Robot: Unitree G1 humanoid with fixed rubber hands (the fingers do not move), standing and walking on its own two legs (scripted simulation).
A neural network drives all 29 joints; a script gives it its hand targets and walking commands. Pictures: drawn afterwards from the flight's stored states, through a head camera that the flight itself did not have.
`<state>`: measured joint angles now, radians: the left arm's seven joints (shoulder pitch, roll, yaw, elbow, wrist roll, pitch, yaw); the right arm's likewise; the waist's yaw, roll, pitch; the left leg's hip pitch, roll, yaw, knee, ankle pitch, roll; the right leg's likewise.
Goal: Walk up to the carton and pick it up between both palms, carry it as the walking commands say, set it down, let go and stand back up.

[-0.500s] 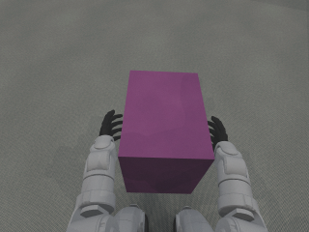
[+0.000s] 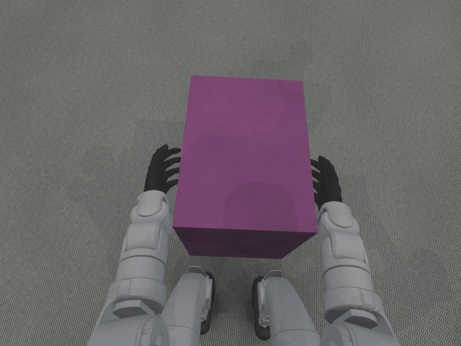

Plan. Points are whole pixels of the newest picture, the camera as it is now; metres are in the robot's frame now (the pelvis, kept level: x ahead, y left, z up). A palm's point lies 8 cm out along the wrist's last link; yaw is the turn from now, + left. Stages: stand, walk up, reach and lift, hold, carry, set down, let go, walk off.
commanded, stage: set down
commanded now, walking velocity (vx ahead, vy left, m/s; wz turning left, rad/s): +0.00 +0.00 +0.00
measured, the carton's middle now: (240, 176) +0.41 +0.00 -0.16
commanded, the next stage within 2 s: none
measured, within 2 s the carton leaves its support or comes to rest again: neither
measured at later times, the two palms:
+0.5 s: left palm (161, 188) +0.37 +0.16 -0.16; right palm (304, 196) +0.37 -0.14 -0.17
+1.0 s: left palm (180, 184) +0.41 +0.14 -0.25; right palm (304, 196) +0.39 -0.16 -0.26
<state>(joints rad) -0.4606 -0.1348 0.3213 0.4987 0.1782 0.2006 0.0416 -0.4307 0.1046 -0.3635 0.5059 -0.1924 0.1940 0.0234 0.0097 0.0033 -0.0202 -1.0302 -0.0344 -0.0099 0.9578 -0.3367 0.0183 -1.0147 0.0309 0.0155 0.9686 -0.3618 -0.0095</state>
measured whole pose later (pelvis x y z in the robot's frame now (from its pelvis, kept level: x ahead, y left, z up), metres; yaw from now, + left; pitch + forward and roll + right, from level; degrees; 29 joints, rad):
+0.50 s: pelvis -0.03 -0.01 -0.10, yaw +1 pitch +31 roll -1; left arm -0.72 -0.06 0.43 0.59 0.19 0.28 -0.02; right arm -0.66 0.09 -0.37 0.54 -0.18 0.30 -0.06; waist 0.03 0.02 -0.08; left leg -1.50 -0.04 -0.03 1.39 -0.45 0.00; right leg -1.47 0.03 -0.02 1.40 -0.48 -0.02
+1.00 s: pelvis -0.04 +0.01 -0.16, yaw -1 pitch +39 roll -1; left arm -0.86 -0.06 0.37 0.60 0.15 0.31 0.10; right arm -0.80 -0.03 -0.39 0.61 -0.10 0.30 -0.02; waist 0.00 0.00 -0.10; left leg -1.82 -0.04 0.02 1.63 -0.50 0.04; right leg -1.80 0.05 0.02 1.64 -0.53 0.02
